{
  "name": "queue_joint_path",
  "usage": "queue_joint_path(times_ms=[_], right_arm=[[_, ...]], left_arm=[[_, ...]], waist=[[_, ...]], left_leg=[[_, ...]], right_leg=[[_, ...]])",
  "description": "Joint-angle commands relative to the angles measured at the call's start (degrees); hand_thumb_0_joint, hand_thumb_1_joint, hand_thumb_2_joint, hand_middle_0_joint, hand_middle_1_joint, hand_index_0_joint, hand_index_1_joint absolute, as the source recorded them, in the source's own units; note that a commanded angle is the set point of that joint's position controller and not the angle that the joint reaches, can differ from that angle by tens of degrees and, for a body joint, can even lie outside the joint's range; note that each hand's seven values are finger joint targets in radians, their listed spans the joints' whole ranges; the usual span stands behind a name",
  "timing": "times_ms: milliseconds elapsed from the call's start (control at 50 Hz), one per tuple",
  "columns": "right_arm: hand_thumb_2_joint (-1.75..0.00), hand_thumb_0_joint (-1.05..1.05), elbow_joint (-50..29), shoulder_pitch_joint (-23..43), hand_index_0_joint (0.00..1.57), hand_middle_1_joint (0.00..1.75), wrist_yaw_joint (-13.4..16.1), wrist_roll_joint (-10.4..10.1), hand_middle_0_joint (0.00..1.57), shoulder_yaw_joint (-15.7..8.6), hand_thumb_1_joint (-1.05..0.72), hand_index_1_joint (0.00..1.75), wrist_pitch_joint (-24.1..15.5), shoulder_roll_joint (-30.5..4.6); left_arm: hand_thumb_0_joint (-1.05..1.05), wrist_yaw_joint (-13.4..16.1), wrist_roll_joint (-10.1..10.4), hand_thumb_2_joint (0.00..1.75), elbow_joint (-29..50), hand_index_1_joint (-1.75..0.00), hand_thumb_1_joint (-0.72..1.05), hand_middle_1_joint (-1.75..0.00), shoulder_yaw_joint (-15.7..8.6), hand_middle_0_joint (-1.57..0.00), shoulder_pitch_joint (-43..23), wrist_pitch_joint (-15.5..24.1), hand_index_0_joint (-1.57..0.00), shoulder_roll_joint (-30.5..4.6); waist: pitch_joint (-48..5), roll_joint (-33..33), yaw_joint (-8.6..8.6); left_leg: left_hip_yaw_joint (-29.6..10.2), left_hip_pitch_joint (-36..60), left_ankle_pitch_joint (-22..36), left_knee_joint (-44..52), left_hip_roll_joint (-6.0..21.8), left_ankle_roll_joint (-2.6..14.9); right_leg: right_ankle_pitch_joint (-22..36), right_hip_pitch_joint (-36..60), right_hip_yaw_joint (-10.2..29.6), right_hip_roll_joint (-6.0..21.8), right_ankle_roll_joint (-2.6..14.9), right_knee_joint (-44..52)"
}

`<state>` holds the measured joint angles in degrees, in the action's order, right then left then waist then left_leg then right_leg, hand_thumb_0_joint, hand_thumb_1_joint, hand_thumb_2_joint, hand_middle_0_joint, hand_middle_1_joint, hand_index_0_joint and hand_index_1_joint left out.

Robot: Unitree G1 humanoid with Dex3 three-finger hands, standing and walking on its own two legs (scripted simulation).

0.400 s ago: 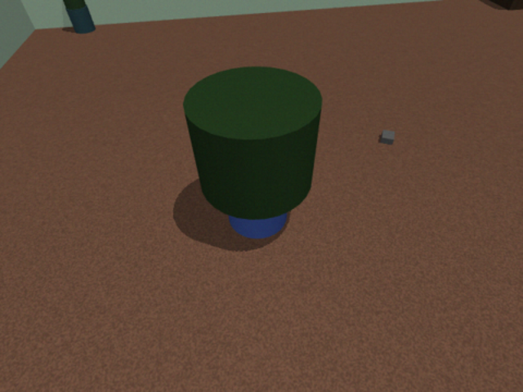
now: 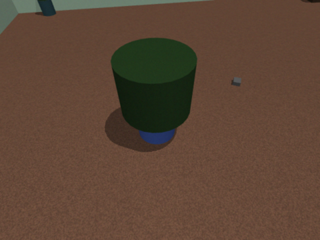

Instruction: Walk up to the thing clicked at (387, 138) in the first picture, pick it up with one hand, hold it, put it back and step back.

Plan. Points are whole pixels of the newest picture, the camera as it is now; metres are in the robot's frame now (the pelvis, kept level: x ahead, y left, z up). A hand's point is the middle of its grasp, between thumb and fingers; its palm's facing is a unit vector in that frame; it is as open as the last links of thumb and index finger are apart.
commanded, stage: stand
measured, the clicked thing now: (236, 81) +1.71 -0.71 -0.76
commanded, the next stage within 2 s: walk up in 0.72 s
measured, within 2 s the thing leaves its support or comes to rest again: neither
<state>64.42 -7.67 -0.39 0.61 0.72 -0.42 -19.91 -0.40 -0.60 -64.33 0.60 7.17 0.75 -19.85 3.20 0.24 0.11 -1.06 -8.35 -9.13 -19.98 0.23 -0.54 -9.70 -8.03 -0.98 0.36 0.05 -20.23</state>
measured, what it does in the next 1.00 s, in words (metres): shifts its weight, turning right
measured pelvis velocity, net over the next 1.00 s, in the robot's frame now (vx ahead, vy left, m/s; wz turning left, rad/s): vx -0.01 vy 0.05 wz -0.26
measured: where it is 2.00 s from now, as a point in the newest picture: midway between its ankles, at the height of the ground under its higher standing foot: outside the picture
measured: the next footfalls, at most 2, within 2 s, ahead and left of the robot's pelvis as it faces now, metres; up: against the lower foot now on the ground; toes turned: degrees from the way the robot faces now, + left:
right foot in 1.40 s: +0.00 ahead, -0.08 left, +0.00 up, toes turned -33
left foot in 1.80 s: +0.17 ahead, +0.07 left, +0.00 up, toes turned -42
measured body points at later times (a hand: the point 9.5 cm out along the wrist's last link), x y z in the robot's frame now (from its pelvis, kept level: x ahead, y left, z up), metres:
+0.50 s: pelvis +0.01 +0.00 +0.00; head +0.02 +0.00 +0.45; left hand +0.08 +0.30 -0.13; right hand +0.09 -0.30 -0.13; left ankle +0.02 +0.13 -0.75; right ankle +0.02 -0.12 -0.75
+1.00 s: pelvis -0.01 +0.05 -0.02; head +0.06 +0.05 +0.43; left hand +0.13 +0.35 -0.15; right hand +0.05 -0.30 -0.11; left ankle +0.03 +0.14 -0.75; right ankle +0.01 -0.11 -0.74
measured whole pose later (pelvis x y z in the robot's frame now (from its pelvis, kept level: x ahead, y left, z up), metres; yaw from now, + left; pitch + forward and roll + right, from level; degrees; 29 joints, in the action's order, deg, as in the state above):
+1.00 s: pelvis -0.01 +0.05 -0.02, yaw -15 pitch +0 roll +0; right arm 50.4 -4.1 -0.6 1.4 -5.1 0.3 -23.2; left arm 0.4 -1.5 -52.2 -2.2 12.7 -1.8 -23.4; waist 8.4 -2.3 1.3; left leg -1.7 -15.8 -15.2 -32.0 -3.0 2.0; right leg -15.7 -22.3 12.3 -3.4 -0.8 -37.1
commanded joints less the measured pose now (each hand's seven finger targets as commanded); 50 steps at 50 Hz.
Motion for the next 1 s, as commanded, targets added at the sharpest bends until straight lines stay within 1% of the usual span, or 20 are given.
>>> queue_joint_path(times_ms=[0, 140, 280, 340, 460, 680, 700, 720, 740, 780, 800, 820, 840, 860, 880, 900, 920, 940, 960, 980], right_arm=[[-0.9, 0.0, -3.36, 2.99, 0.2, 0.3, 0.79, -0.11, 0.2, -2.57, -0.9, 0.3, -1.58, -12.47], [-0.9, 0.0, -3.21, 2.42, 0.2, 0.3, 1.04, -0.09, 0.2, -2.36, -0.9, 0.3, -1.58, -12.17], [-0.9, 0.0, -2.99, 2.5, 0.2, 0.3, 1.02, -0.02, 0.2, -2.2, -0.9, 0.3, -1.27, -11.96], [-0.9, 0.0, -3.4, 3.41, 0.2, 0.3, 0.98, -0.07, 0.2, -2.33, -0.9, 0.3, -1.59, -12.21], [-0.9, 0.0, -3.46, 3.5, 0.2, 0.3, 1.03, -0.13, 0.2, -2.4, -0.9, 0.3, -1.62, -12.4], [-0.9, 0.0, -3.2, 3.22, 0.2, 0.3, 1.04, -0.12, 0.2, -2.35, -0.9, 0.3, -1.28, -12.25], [-0.9, 0.0, -7.72, 6.3, 0.2, 0.3, 0.52, 0.65, 0.2, -6.83, -0.9, 0.3, -0.7, -18.59], [-0.9, 0.0, -9.03, 6.33, 0.2, 0.3, 0.38, 0.72, 0.2, -6.82, -0.9, 0.3, -0.31, -16.52], [-0.9, 0.0, -10.07, 6.5, 0.2, 0.3, 0.16, 0.69, 0.2, -6.8, -0.9, 0.3, -0.12, -15.43], [-0.9, 0.0, -11.42, 4.88, 0.2, 0.3, -0.31, 0.63, 0.2, -6.67, -0.9, 0.3, 0.14, -14.04], [-0.9, 0.0, -11.86, 4.11, 0.2, 0.3, -0.49, 0.3, 0.2, -6.98, -0.9, 0.3, 0.27, -13.72], [-0.9, 0.0, -12.51, 3.5, 0.2, 0.3, -0.52, 0.11, 0.2, -7.14, -0.9, 0.3, 0.35, -13.57], [-0.9, 0.0, -13.13, 2.49, 0.2, 0.3, -0.45, -0.03, 0.2, -7.37, -0.9, 0.3, 0.32, -13.32], [-0.9, 0.0, -13.63, 2.04, 0.2, 0.3, -0.35, -0.02, 0.2, -7.51, -0.9, 0.3, 0.28, -13.44], [-0.9, 0.0, -14.25, 1.13, 0.2, 0.3, -0.2, 0.38, 0.2, -7.86, -0.9, 0.3, 0.23, -13.54], [-0.9, 0.0, -15.89, -0.62, 0.2, 0.3, 0.04, -0.42, 0.2, -8.15, -0.9, 0.3, 0.12, -12.13], [-0.9, 0.0, -15.79, -3.8, 0.2, 0.3, 0.41, 0.21, 0.2, -8.99, -0.9, 0.3, -0.11, -13.56], [-0.9, 0.0, -16.3, -5.17, 0.2, 0.3, 0.84, 1.5, 0.2, -10.51, -0.9, 0.3, -0.27, -18.22], [-0.9, 0.0, -18.58, -3.31, 0.2, 0.3, 1.08, 1.67, 0.2, -10.91, -0.9, 0.3, -0.29, -19.22], [-0.9, 0.0, -20.42, 0.5, 0.2, 0.3, 0.9, 1.54, 0.2, -10.96, -0.9, 0.3, -0.08, -18.84]], left_arm=[[0.0, 0.6, -0.03, 0.9, 3.45, -0.3, 0.9, -0.3, -2.44, -0.2, -2.19, 1.19, -0.2, -11.92], [0.0, 0.78, 0.08, 0.9, 3.53, -0.3, 0.9, -0.3, -2.6, -0.2, -3.17, 1.1, -0.2, -12.41], [0.0, 0.75, 0.09, 0.9, 3.07, -0.3, 0.9, -0.3, -2.56, -0.2, -2.71, 0.81, -0.2, -12.01], [0.0, 0.72, 0.03, 0.9, 3.19, -0.3, 0.9, -0.3, -2.57, -0.2, -2.24, 0.88, -0.2, -12.09], [0.0, 0.75, 0.01, 0.9, 3.48, -0.3, 0.9, -0.3, -2.63, -0.2, -2.78, 1.14, -0.2, -12.01], [0.0, 0.86, 0.07, 0.9, 3.09, -0.3, 0.9, -0.3, -2.85, -0.2, -3.02, 0.96, -0.2, -12.37], [0.0, 0.8, -0.96, 0.9, 8.22, -0.3, 0.9, -0.3, -4.58, -0.2, -0.07, -0.22, -0.2, -16.07], [0.0, 0.96, -1.35, 0.9, 8.71, -0.3, 0.9, -0.3, -5.0, -0.2, 1.57, -0.27, -0.2, -16.72], [0.0, 1.09, -1.67, 0.9, 9.2, -0.3, 0.9, -0.3, -5.52, -0.2, 2.8, -0.29, -0.2, -17.44], [0.0, 1.22, -2.31, 0.9, 11.89, -0.3, 0.9, -0.3, -6.92, -0.2, 2.15, 0.1, -0.2, -19.66], [0.0, 1.19, -2.56, 0.9, 13.44, -0.3, 0.9, -0.3, -7.06, -0.2, 2.7, 0.26, -0.2, -18.89], [0.0, 1.23, -2.58, 0.9, 14.71, -0.3, 0.9, -0.3, -7.01, -0.2, 3.23, 0.37, -0.2, -17.93], [0.0, 1.31, -2.69, 0.9, 16.04, -0.3, 0.9, -0.3, -6.76, -0.2, 3.67, 0.47, -0.2, -16.94], [0.0, 1.4, -2.45, 0.9, 16.88, -0.3, 0.9, -0.3, -6.73, -0.2, 3.66, 0.44, -0.2, -16.19], [0.0, 1.34, -2.25, 0.9, 18.08, -0.3, 0.9, -0.3, -6.62, -0.2, 2.96, 0.28, -0.2, -16.13], [0.0, 1.42, -0.97, 0.9, 18.1, -0.3, 0.9, -0.3, -6.12, -0.2, 1.48, -0.03, -0.2, -16.1], [0.0, 1.12, -0.39, 0.9, 19.71, -0.3, 0.9, -0.3, -5.38, -0.2, -0.49, -0.44, -0.2, -14.34], [0.0, 1.01, 0.19, 0.9, 21.19, -0.3, 0.9, -0.3, -4.44, -0.2, -0.81, -0.71, -0.2, -10.67], [0.0, 1.44, -0.55, 0.9, 21.07, -0.3, 0.9, -0.3, -4.9, -0.2, 2.63, -1.09, -0.2, -12.24], [0.0, 1.82, -0.63, 0.9, 20.37, -0.3, 0.9, -0.3, -5.2, -0.2, 6.33, -1.63, -0.2, -13.69]], waist=[[-4.68, 0.06, 0.31], [-5.7, -0.37, -0.2], [-2.37, -0.15, 0.19], [-4.61, 0.2, 0.48], [-5.61, -0.24, 0.29], [-3.34, -0.01, 0.04], [0.01, -0.27, -0.74], [0.37, -1.9, -0.48], [1.61, -4.2, 0.09], [-0.63, -12.1, 0.34], [-2.89, -13.17, 0.47], [-4.51, -13.15, 0.54], [-6.42, -13.4, -0.07], [-8.14, -12.42, -0.28], [-9.31, -10.91, -1.27], [-9.94, -7.38, -2.7], [-10.45, -1.8, -5.05], [-8.25, 10.69, -6.01], [-7.97, 11.67, -3.86], [-8.77, 10.22, -2.3]], left_leg=[[-5.76, 0.16, 2.76, 3.45, 6.49, 2.04], [-5.5, 1.27, 8.01, 3.14, 6.85, 1.88], [-6.03, -0.77, 1.53, 4.9, 6.6, 1.66], [-5.8, 1.37, 5.66, 4.22, 6.79, 1.66], [-5.45, 2.27, 8.17, 3.41, 6.83, 1.9], [-5.55, 1.14, 4.43, 4.46, 6.61, 1.61], [2.35, 3.98, -4.7, -6.2, 2.97, 1.71], [0.91, 2.11, -9.41, -9.45, 1.6, 1.94], [0.5, -0.91, -14.82, -11.18, -0.18, 1.94], [-1.94, -9.84, -21.97, -19.22, -2.44, 1.47], [-3.8, -12.31, -23.8, -21.94, -2.33, 1.28], [-4.97, -12.6, -22.5, -23.03, -2.02, 1.27], [-5.81, -12.66, -20.03, -21.0, -1.06, 1.71], [-5.4, -11.43, -17.58, -19.55, -0.96, 1.79], [-5.41, -7.2, -14.7, -16.87, -0.74, 2.34], [-5.27, -0.25, -11.71, -9.26, -1.39, 3.02], [-8.62, 7.37, -11.07, 1.06, 2.39, 3.84], [-20.69, 15.0, -5.55, 4.03, 13.88, 5.95], [-24.54, 12.83, 4.68, 3.38, 22.1, 9.41], [-22.7, 7.83, 2.29, 3.7, 24.39, 12.59]], right_leg=[[2.67, 1.52, 6.01, 6.91, 1.56, 3.92], [7.37, 3.24, 5.72, 7.16, 1.45, 3.18], [1.12, 1.21, 5.63, 6.73, 1.22, 4.46], [4.25, 2.3, 5.44, 6.96, 1.38, 3.69], [7.41, 3.11, 5.55, 7.17, 1.27, 3.79], [3.34, 2.07, 5.69, 7.02, 1.44, 4.79], [8.92, -9.62, 14.78, 7.48, 3.45, 2.22], [8.24, -12.0, 18.53, 9.03, 5.47, 1.9], [3.95, -12.53, 22.03, 10.08, 6.95, 2.99], [5.36, -6.8, 31.37, 14.69, 11.59, 4.2], [7.79, -2.75, 32.7, 14.93, 13.49, 3.09], [10.3, -1.57, 33.01, 14.54, 13.97, 1.82], [14.02, 0.4, 32.14, 13.28, 13.4, -0.2], [16.71, 0.62, 30.58, 11.55, 12.01, -2.13], [16.61, -3.1, 29.28, 9.97, 10.38, -4.15], [14.29, -8.81, 25.34, 7.77, 9.23, -6.54], [9.1, -15.42, 19.36, 2.63, 5.61, -13.41], [-4.81, -28.85, 11.25, -5.78, 1.34, -23.73], [-18.81, -30.0, 9.3, -5.48, 0.28, -31.9], [-19.81, -26.73, 9.5, -2.09, -0.12, -36.06]])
